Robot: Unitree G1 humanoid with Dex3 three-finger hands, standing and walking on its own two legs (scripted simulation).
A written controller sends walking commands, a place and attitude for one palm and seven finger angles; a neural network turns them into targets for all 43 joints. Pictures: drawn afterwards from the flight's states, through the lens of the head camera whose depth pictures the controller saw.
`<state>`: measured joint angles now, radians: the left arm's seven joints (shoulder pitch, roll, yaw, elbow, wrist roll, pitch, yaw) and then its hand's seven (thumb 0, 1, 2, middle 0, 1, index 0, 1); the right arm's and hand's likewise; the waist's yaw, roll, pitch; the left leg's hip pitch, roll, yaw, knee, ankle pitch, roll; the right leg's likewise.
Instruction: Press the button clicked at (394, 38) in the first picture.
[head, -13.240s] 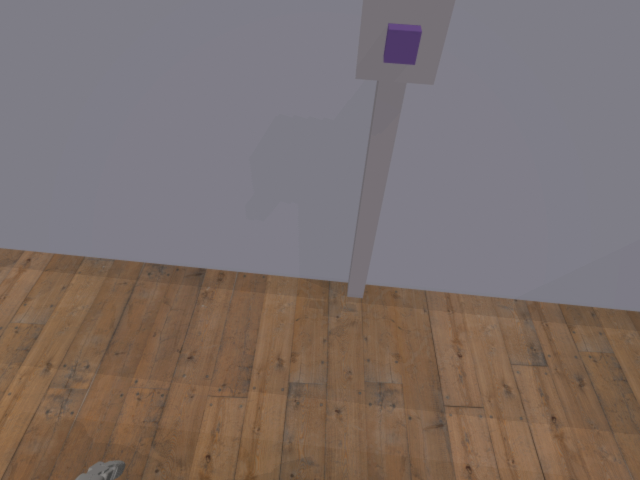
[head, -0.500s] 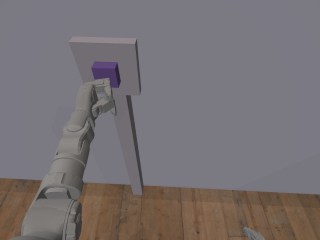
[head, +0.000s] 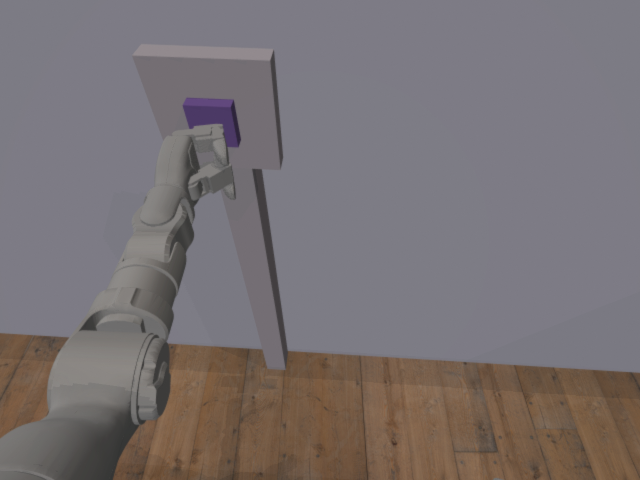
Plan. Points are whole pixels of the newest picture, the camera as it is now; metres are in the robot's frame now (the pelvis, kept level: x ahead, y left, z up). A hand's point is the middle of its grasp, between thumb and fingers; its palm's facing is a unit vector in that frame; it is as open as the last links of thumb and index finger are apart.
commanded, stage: hold the button down briefly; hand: left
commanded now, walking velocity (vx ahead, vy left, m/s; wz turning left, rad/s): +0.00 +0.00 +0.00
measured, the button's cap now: (215, 119) +0.52 +0.14 +0.18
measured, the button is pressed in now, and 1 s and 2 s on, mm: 11 0 0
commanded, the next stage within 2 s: pull the fist back off the button in 0.28 s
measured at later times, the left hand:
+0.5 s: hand (228, 170) +0.46 +0.12 +0.15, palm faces -0.03 -1.00 -0.02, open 3.1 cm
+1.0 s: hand (216, 192) +0.42 +0.13 +0.15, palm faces -0.06 -1.00 +0.01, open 3.1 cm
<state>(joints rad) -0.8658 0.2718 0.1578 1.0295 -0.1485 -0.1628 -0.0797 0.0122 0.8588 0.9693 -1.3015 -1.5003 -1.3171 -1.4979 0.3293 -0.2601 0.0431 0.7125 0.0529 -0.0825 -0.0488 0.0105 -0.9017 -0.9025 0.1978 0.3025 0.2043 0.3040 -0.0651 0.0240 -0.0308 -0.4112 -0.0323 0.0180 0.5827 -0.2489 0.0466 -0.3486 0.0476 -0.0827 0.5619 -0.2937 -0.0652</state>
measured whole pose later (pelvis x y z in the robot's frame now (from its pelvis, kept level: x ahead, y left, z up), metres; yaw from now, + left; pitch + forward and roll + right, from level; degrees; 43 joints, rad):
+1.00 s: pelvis +0.01 +0.01 +0.00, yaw -3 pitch +3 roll +0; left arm -0.54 0.23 0.18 0.62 -0.18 -0.09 -0.12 0.02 0.90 0.91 -1.30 -1.50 -1.30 -1.50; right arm 0.31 -0.26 0.04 0.62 0.07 -0.08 -0.04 0.01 -0.90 -0.90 0.20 0.30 0.20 0.30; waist -0.03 0.03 -0.06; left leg -0.36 -0.02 0.06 0.57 -0.27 0.05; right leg -0.31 0.06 -0.03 0.56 -0.30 -0.06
